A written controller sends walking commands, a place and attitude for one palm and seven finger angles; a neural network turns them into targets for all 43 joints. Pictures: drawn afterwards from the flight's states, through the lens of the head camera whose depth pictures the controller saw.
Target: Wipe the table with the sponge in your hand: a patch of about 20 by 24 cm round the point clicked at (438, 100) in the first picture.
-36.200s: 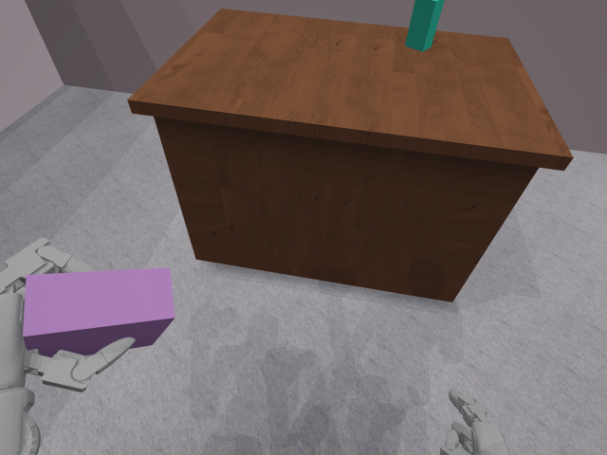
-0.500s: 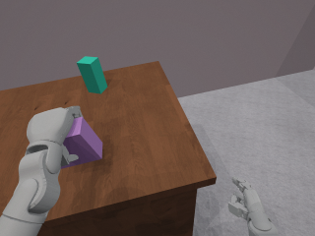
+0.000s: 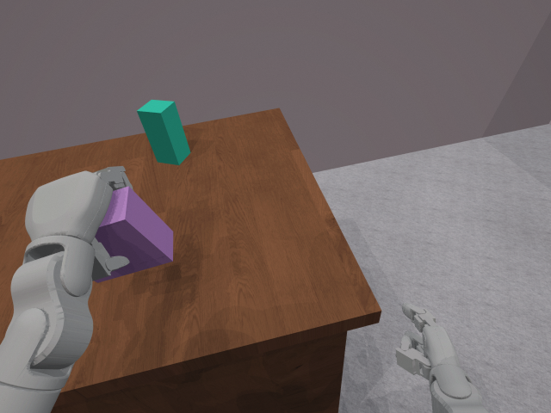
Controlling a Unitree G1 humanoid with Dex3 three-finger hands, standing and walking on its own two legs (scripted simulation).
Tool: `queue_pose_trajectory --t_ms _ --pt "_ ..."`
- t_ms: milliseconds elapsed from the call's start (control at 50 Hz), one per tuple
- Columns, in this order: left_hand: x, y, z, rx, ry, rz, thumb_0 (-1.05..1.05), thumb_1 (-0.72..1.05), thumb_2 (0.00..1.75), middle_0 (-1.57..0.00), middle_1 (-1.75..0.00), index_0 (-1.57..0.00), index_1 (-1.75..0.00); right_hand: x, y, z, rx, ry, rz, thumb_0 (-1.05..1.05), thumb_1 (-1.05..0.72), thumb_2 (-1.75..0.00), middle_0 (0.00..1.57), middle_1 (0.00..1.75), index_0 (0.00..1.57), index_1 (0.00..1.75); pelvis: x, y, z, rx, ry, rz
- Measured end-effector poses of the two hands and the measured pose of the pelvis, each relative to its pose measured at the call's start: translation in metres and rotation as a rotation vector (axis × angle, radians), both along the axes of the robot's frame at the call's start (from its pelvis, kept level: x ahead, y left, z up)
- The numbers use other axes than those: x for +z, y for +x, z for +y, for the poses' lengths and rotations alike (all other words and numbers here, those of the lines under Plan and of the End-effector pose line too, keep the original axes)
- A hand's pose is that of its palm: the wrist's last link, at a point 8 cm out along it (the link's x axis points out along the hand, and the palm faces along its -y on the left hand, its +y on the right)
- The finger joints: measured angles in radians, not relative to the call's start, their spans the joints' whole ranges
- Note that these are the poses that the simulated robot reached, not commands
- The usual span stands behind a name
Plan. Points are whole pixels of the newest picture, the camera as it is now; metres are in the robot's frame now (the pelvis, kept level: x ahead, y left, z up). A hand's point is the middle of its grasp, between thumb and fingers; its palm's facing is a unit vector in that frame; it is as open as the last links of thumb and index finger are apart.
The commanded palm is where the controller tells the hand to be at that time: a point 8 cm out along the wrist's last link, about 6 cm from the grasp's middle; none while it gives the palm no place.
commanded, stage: bring the sponge back beside the body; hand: left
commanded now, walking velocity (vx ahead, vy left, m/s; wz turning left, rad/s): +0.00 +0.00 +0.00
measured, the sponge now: (120, 244) +0.26 +0.27 +0.15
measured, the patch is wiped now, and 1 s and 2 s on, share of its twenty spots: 1.00 1.00 1.00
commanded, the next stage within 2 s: step back with the hand held close in 1.64 s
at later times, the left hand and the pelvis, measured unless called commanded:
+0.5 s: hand (99, 249) +0.23 +0.27 +0.18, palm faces +0.22 -0.12 -0.97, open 9.5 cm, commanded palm +0.19 +0.27 +0.25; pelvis -0.01 +0.00 +0.00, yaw +0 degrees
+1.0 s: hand (85, 270) +0.20 +0.28 +0.17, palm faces +0.19 -0.10 -0.98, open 9.5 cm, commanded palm +0.16 +0.27 +0.24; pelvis -0.01 +0.00 +0.00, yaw +0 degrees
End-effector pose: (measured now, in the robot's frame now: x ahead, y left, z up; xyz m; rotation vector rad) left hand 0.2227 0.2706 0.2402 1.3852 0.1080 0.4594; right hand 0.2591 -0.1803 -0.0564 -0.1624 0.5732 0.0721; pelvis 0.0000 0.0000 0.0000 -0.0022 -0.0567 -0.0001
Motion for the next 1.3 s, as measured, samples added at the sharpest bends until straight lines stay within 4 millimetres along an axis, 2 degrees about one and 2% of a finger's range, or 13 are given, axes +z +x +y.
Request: queue_pose_trajectory --t_ms 240,380,560,760,960,1300 --pt "-0.008 -0.003 -0.011 -0.040 -0.004 0.013 -0.01 -0.48 1.08 -0.79 -1.39 -0.81 -1.39 0.001 -0.004 0.003 0.004 0.002 -0.005 0.01 -0.91 -0.90 0.20 0.30 0.20 0.30 0.000 -0.003 -0.001 -0.004 0.000 -0.007" --pt "-0.005 -0.015 -0.003 -0.002 -0.003 0.002 -0.01 -0.48 1.08 -0.79 -1.39 -0.81 -1.39 -0.002 -0.008 -0.002 -0.001 0.005 0.004 0.01 -0.91 -0.90 0.20 0.30 0.20 0.30 -0.001 -0.004 -0.002 -0.006 0.000 -0.007" --pt "-0.017 -0.027 -0.003 -0.001 -0.007 0.041 -0.01 -0.48 1.08 -0.79 -1.39 -0.81 -1.39 -0.004 -0.011 -0.007 -0.009 -0.018 -0.001 0.01 -0.91 -0.90 0.20 0.30 0.20 0.30 -0.001 -0.006 -0.003 0.001 -0.001 -0.016" --pt "-0.014 -0.035 0.002 0.006 0.012 0.032 -0.01 -0.48 1.07 -0.79 -1.39 -0.81 -1.39 -0.001 -0.013 -0.005 -0.009 -0.009 -0.016 0.01 -0.91 -0.90 0.20 0.30 0.20 0.30 -0.002 -0.008 -0.003 -0.005 -0.002 -0.020" --pt "-0.023 -0.047 0.004 0.001 0.005 0.057 -0.01 -0.48 1.07 -0.79 -1.39 -0.81 -1.39 -0.001 -0.014 -0.003 -0.008 -0.021 -0.021 0.01 -0.91 -0.90 0.20 0.30 0.20 0.30 -0.002 -0.009 0.000 -0.005 -0.002 -0.025" --pt "-0.027 -0.067 0.014 0.014 0.012 0.067 -0.01 -0.48 1.07 -0.79 -1.39 -0.81 -1.39 -0.001 -0.018 0.003 0.000 -0.025 -0.022 0.01 -0.91 -0.90 0.20 0.30 0.20 0.30 -0.002 -0.010 0.004 -0.006 -0.004 -0.029"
